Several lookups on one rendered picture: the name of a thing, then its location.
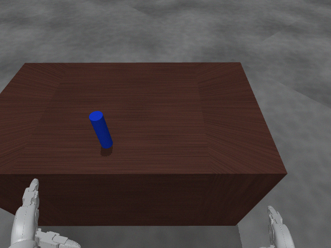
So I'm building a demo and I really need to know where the right robot hand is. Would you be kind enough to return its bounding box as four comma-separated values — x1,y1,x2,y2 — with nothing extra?
260,206,295,248

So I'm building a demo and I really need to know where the can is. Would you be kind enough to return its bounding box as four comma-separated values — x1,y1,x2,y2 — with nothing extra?
89,111,113,149

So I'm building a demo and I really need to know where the left robot hand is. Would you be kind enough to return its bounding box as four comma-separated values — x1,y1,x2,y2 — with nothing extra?
10,178,81,248

